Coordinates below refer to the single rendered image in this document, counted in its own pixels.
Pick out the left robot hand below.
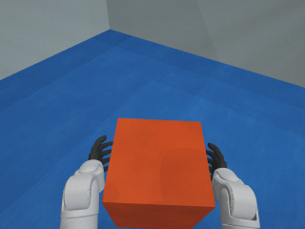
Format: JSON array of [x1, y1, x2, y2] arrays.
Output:
[[88, 135, 113, 173]]

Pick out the right robot forearm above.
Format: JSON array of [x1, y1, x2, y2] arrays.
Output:
[[212, 168, 260, 229]]

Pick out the right robot hand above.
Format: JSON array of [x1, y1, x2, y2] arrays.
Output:
[[206, 142, 227, 181]]

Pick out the left robot forearm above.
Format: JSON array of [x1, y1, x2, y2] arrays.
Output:
[[59, 159, 105, 229]]

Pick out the carton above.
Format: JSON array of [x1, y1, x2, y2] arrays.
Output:
[[101, 117, 216, 229]]

